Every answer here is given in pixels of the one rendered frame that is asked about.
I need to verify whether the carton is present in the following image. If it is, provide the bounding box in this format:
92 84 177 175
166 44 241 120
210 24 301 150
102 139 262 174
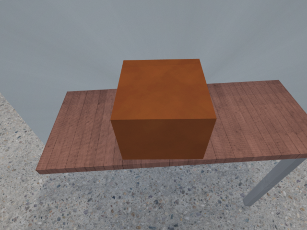
110 59 217 160

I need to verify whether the table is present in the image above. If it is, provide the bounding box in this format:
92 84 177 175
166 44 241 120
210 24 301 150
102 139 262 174
36 80 307 207

